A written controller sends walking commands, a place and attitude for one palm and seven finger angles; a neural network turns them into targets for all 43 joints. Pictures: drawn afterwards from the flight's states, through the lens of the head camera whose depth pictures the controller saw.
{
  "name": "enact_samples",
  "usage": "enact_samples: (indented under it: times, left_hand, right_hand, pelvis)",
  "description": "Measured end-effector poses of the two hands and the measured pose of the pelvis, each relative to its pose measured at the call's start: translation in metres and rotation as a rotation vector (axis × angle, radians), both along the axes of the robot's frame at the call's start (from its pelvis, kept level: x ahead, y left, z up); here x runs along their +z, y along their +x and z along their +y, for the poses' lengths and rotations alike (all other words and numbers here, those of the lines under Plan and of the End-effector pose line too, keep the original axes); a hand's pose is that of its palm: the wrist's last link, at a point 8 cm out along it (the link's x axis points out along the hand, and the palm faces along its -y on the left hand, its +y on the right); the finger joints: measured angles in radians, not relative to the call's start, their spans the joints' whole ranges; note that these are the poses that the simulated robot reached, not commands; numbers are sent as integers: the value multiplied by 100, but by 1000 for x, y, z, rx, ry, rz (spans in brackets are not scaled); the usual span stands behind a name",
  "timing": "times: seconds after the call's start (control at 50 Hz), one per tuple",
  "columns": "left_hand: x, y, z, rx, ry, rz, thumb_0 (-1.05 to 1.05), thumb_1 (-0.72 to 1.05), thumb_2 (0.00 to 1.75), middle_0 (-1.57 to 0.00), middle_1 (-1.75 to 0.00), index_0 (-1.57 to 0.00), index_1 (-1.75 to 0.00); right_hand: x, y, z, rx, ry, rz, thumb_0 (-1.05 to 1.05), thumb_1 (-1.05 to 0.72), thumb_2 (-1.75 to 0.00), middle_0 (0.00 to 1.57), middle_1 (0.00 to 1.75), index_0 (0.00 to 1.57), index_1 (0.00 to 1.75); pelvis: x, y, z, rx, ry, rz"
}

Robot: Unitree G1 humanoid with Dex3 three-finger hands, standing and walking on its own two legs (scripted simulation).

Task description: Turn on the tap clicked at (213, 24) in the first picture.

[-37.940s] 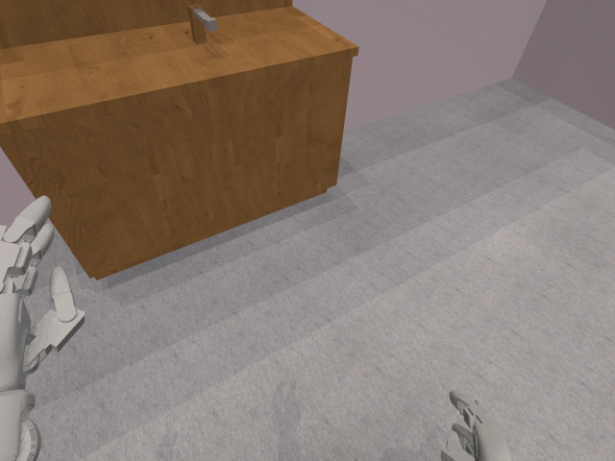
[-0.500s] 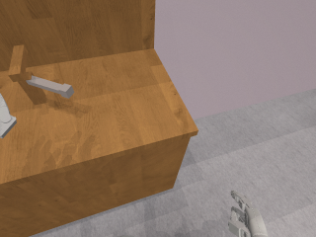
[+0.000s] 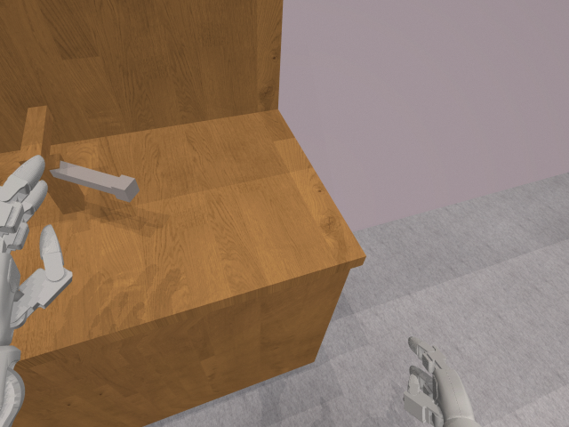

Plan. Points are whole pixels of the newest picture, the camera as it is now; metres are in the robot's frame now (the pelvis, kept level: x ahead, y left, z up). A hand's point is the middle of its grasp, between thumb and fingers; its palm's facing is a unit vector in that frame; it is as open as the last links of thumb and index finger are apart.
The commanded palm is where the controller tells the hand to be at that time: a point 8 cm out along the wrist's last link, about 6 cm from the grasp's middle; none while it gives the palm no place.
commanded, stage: come to a stop and stand still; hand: left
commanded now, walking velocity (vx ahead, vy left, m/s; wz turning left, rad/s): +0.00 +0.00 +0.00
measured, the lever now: (125, 188) +0.43 +0.29 +0.07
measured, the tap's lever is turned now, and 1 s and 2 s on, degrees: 52 52 52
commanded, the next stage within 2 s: look again from close up in 1.26 s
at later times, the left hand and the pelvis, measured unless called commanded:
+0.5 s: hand (81, 319) +0.18 +0.21 +0.16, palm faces +0.31 -0.87 -0.39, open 7.4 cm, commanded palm +0.13 +0.26 +0.18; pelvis -0.03 -0.02 +0.00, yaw +0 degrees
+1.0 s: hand (74, 295) +0.20 +0.23 +0.17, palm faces +0.38 -0.86 -0.35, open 7.5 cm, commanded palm +0.14 +0.26 +0.18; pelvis -0.02 -0.02 +0.01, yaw +0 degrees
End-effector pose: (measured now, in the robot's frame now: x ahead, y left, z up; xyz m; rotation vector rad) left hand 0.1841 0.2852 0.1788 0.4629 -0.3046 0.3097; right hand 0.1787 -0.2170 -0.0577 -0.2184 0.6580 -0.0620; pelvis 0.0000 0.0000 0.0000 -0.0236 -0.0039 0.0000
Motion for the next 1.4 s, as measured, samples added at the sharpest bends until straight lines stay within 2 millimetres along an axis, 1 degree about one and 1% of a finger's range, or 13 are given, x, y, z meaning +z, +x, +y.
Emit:
enact_samples:
  times: [0.1,0.2,0.24,0.3,0.36,0.42,0.46,0.54,0.62,0.76,0.96,1.2,1.4]
  left_hand:
    - [-4,-4,8,35,-9,21,2,89,90,-21,-31,-21,-30]
    - [1,-10,4,46,-28,-5,2,89,90,-21,-31,-21,-30]
    - [17,-6,12,47,92,-65,2,88,90,-21,-31,-21,-30]
    - [27,-2,24,84,61,-135,2,88,90,-21,-31,-21,-30]
    - [20,-8,5,54,12,-101,2,89,90,-21,-30,-20,-30]
    - [7,-20,-21,-20,-7,-25,2,89,90,-20,-30,-20,-30]
    - [0,-30,-30,-45,-13,14,2,89,90,-21,-30,-20,-30]
    - [-4,-45,-24,0,-14,30,2,88,90,-22,-31,-21,-30]
    - [-2,-51,-15,69,-45,-18,2,88,90,-22,-31,-21,-30]
    - [-2,-41,-25,44,-83,-51,2,89,90,-21,-31,-20,-30]
    - [-3,-22,-20,17,-45,5,2,89,90,-21,-31,-21,-30]
    - [-2,-16,-13,42,-64,12,2,89,90,-21,-31,-21,-30]
    - [-2,-16,-12,51,-71,12,2,89,90,-21,-31,-21,-30]
  right_hand:
    - [3,1,4,11,-3,-6,1,-91,-90,20,30,20,30]
    - [3,-6,4,27,-4,11,1,-91,-90,20,30,20,30]
    - [0,-11,4,72,-29,23,1,-91,-90,20,30,20,30]
    - [-2,-20,2,73,-1,27,1,-91,-90,20,30,20,30]
    - [-3,-30,-4,38,36,-10,1,-91,-90,20,30,21,30]
    - [-5,-43,-13,-7,49,-18,1,-91,-90,20,30,21,30]
    - [-6,-52,-19,-31,40,-6,1,-91,-90,20,30,21,30]
    - [-7,-67,-32,-46,-3,33,1,-91,-90,20,30,20,30]
    - [-5,-73,-42,-37,-43,48,2,-91,-90,20,30,20,30]
    - [5,-64,-45,-35,-62,8,2,-91,-90,20,30,20,30]
    - [9,-39,-28,-21,-33,-6,1,-91,-90,20,30,20,30]
    - [6,-13,-11,12,-14,9,1,-91,-90,20,30,20,30]
    - [8,-9,-14,3,-25,7,1,-91,-90,20,30,20,30]
  pelvis:
    - [1,-3,0,3,5,-9]
    - [3,-6,-3,6,1,-15]
    - [2,-11,-8,16,-1,-4]
    - [2,-19,-11,3,8,-8]
    - [1,-24,-11,-9,17,-19]
    - [1,-28,-13,-10,15,-28]
    - [1,-30,-16,-7,13,-33]
    - [3,-35,-24,1,6,-35]
    - [4,-38,-28,2,0,-35]
    - [6,-36,-27,-1,-2,-30]
    - [8,-21,-23,-1,0,-16]
    - [8,-8,-18,6,1,-19]
    - [8,-6,-17,11,0,-18]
